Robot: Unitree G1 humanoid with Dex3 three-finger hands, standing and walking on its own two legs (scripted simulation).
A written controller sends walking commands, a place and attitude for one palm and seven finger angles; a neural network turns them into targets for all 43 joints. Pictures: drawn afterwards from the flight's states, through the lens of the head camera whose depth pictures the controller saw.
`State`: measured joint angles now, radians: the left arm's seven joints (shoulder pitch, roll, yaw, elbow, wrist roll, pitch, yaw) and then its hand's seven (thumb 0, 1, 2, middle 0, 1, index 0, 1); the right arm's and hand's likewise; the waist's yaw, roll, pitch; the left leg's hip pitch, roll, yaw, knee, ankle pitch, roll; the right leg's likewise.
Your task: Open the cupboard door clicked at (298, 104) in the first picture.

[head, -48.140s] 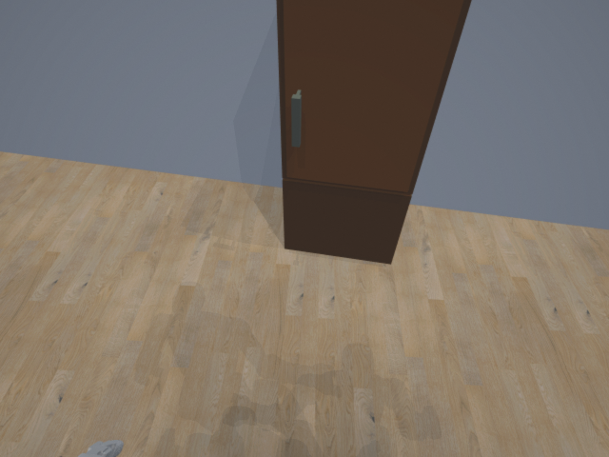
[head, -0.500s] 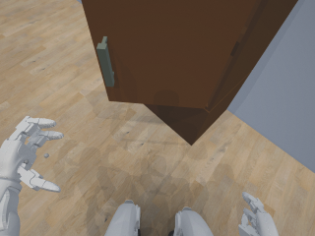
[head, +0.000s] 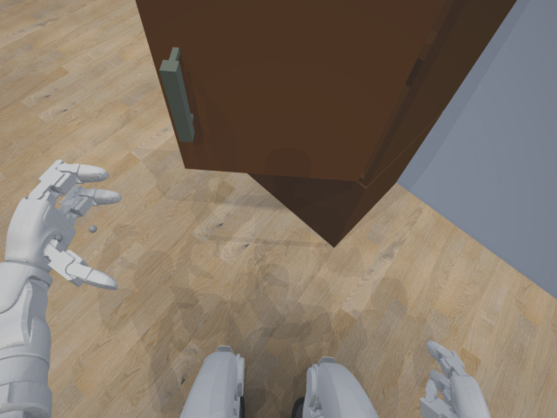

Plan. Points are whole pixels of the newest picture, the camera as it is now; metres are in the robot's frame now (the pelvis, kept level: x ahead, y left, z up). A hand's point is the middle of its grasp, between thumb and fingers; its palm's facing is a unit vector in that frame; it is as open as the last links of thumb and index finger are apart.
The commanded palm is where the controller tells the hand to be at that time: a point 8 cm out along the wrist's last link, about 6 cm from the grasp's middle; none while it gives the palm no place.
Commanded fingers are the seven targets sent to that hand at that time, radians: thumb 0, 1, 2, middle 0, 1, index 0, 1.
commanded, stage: move the hooked fingers beside the handle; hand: left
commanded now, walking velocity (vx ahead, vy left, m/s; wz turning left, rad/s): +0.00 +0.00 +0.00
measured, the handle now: (181, 97) +0.61 +0.20 +0.03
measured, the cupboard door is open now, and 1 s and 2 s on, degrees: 41 41 41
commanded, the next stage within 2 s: none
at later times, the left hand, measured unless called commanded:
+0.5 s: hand (106, 183) +0.42 +0.27 +0.04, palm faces -0.02 -1.00 -0.03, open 14.0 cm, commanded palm +0.41 +0.32 +0.04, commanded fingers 0.00 -0.50 0.30 -0.30 -1.20 -0.30 -1.20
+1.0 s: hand (131, 137) +0.51 +0.26 +0.03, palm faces +0.01 -1.00 -0.04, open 14.0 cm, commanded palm +0.50 +0.30 +0.03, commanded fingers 0.00 -0.50 0.30 -0.30 -1.20 -0.30 -1.20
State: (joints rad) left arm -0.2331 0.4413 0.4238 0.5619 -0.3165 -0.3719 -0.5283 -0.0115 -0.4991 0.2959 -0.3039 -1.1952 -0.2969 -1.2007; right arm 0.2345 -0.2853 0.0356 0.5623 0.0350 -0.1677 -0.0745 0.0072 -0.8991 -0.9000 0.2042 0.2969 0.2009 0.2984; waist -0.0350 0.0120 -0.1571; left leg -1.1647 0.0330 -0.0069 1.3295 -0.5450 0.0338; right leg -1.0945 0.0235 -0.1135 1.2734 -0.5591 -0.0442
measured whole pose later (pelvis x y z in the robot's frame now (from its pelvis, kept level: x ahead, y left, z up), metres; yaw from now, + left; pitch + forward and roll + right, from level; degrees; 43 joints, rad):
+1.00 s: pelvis +0.00 +0.01 -0.03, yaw -3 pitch +30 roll -5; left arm -0.88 0.69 0.53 1.15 -0.11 -0.41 -0.44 -0.01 -0.50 0.30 -0.30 -1.19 -0.30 -1.20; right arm 0.31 -0.30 0.07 0.61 0.00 0.02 -0.04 0.00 -0.90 -0.90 0.20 0.30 0.20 0.30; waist -0.18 0.03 -0.14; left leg -1.39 0.05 0.00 1.43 -0.56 0.05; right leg -1.32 0.04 -0.11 1.35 -0.56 -0.03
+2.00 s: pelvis +0.00 +0.02 -0.03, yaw -4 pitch +32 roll -8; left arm -1.00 0.77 0.53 1.17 -0.05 -0.37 -0.41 -0.01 -0.50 0.30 -0.30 -1.19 -0.30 -1.20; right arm 0.33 -0.29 0.09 0.58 -0.02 0.08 -0.01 0.00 -0.90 -0.90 0.20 0.30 0.20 0.30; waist -0.23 0.03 -0.13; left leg -1.44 0.06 -0.02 1.45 -0.57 0.06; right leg -1.35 0.05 -0.13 1.33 -0.55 -0.02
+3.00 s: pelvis +0.00 +0.02 -0.03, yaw -4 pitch +31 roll -7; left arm -0.99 0.66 0.47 1.17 -0.06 -0.38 -0.33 -0.01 -0.50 0.30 -0.30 -1.19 -0.30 -1.20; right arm 0.33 -0.28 0.08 0.60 -0.02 0.07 0.00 0.00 -0.90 -0.90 0.20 0.30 0.20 0.30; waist -0.22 0.04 -0.15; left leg -1.42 0.06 -0.02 1.44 -0.57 0.06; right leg -1.33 0.05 -0.12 1.33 -0.55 -0.02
